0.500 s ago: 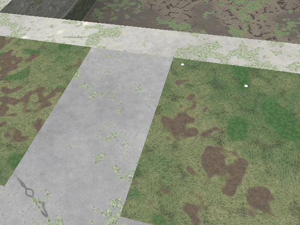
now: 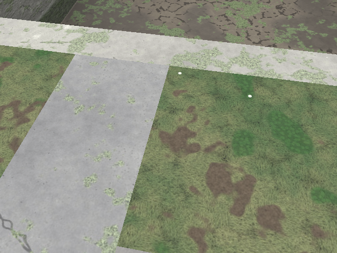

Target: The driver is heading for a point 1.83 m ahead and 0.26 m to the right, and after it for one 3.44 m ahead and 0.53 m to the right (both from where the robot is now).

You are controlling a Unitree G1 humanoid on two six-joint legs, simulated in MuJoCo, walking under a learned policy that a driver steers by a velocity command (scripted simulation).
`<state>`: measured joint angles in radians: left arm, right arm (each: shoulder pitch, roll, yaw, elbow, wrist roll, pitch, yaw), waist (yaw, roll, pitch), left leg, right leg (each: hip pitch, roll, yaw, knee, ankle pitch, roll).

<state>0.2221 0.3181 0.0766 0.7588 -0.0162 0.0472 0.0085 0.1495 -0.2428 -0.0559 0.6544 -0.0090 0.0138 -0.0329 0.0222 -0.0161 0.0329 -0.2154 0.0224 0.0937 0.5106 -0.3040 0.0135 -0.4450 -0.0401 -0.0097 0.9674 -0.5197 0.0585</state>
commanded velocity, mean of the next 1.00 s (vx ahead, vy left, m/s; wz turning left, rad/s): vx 0.26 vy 0.00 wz -0.33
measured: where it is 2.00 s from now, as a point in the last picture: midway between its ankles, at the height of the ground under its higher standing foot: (237, 224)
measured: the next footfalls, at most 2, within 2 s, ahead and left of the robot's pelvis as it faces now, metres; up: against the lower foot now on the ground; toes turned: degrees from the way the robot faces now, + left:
right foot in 0.14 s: +0.04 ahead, -0.13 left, +0.00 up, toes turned -8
left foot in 0.74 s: +0.22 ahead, +0.05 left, +0.00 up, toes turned -21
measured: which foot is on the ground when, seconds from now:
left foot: down 0.00-0.14, up 0.16-0.72, down 0.74-1.00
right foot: up 0.00-0.12, down 0.14-0.74, up 0.76-1.00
